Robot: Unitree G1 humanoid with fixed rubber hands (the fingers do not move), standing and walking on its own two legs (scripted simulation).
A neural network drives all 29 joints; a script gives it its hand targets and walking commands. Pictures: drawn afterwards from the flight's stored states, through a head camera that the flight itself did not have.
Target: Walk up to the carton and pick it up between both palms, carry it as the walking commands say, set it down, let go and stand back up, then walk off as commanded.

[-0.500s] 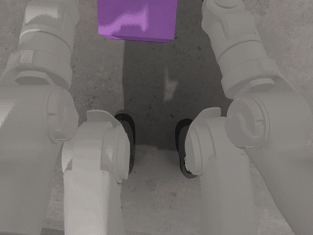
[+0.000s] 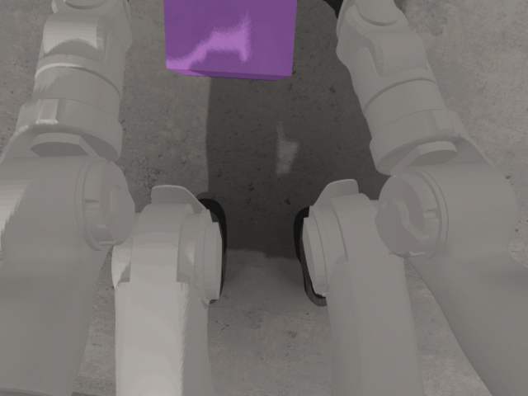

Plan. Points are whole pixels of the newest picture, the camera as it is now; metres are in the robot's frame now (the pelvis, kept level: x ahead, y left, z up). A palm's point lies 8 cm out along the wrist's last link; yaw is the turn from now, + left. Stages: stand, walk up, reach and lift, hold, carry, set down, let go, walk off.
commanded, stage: reach and lift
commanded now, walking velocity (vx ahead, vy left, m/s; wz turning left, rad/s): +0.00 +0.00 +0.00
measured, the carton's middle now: out of the picture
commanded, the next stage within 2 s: none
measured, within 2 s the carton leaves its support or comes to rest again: leaves its support in 0.32 s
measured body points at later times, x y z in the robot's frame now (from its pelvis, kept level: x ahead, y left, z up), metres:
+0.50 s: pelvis -0.02 +0.00 +0.01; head +0.35 +0.04 +0.25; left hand +0.54 +0.17 -0.17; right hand +0.53 -0.07 -0.16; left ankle +0.10 +0.11 -0.32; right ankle +0.09 -0.11 -0.32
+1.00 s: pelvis -0.03 +0.01 +0.04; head +0.34 +0.08 +0.28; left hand +0.54 +0.18 -0.12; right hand +0.52 -0.05 -0.12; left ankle +0.10 +0.11 -0.32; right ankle +0.09 -0.12 -0.32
